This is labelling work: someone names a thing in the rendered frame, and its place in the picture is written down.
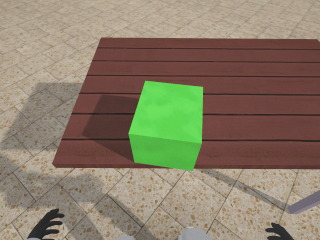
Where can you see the left robot hand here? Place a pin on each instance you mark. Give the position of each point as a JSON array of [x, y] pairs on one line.
[[40, 230]]

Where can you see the carton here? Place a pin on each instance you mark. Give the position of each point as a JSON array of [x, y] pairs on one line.
[[166, 129]]

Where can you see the robot right thigh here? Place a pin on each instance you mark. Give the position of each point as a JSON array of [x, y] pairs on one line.
[[193, 234]]

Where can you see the table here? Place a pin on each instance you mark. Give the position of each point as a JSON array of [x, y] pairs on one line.
[[261, 103]]

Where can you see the right robot hand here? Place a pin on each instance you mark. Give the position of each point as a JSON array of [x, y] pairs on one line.
[[277, 229]]

